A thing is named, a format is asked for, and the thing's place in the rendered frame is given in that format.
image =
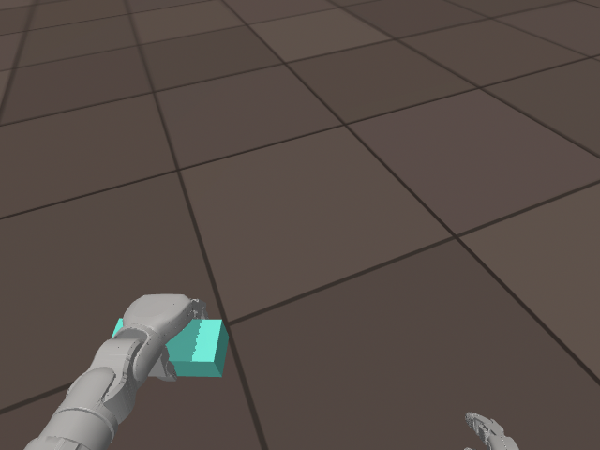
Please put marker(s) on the left robot hand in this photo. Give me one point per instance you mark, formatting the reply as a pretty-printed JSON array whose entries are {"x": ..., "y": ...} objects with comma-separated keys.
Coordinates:
[{"x": 167, "y": 315}]

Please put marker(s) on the carton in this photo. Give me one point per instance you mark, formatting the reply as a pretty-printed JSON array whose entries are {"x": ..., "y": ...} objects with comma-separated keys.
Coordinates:
[{"x": 199, "y": 350}]

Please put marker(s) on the left robot arm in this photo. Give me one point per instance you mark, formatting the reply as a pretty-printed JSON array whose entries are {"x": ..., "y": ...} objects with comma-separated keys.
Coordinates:
[{"x": 104, "y": 396}]

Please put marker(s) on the right robot hand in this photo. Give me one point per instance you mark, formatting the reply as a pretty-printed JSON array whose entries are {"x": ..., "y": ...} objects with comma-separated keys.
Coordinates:
[{"x": 489, "y": 432}]

